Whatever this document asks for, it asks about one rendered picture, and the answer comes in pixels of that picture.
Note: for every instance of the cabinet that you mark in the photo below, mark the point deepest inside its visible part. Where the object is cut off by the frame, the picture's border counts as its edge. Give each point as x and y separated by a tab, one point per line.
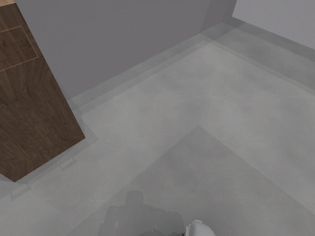
36	121

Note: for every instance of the drawer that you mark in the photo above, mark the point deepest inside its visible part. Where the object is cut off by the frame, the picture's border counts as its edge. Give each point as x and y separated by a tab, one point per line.
15	47

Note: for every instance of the right robot thigh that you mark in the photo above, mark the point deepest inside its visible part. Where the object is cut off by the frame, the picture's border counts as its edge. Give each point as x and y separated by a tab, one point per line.
198	229

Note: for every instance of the robot right shin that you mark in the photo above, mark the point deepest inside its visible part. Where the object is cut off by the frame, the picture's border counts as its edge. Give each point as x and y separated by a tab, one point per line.
197	221

